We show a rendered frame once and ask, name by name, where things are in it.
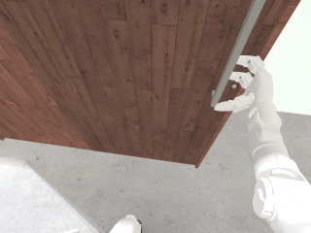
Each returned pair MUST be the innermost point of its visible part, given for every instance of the right robot forearm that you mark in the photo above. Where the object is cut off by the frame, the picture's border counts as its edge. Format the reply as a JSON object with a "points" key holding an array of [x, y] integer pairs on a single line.
{"points": [[266, 144]]}

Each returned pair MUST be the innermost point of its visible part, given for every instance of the left robot shin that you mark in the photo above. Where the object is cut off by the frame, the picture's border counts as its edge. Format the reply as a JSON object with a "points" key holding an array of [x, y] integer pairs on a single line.
{"points": [[131, 216]]}

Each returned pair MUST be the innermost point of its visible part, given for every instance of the right robot upper arm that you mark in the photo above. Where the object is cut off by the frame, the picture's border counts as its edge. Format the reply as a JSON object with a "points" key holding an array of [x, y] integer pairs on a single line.
{"points": [[284, 204]]}

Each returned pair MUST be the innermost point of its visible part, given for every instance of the handle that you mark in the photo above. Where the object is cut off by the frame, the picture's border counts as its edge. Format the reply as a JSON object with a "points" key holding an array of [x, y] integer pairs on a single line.
{"points": [[239, 45]]}

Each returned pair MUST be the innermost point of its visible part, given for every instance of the robot right hand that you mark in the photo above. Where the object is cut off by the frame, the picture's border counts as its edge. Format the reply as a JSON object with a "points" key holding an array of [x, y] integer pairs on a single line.
{"points": [[261, 85]]}

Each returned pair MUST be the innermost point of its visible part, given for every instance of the wardrobe door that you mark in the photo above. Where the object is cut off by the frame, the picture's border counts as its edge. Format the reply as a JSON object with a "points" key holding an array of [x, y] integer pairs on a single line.
{"points": [[27, 105], [136, 76]]}

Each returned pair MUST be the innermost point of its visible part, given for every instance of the left robot thigh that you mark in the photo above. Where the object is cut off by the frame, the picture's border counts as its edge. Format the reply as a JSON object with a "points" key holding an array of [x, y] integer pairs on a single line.
{"points": [[127, 225]]}

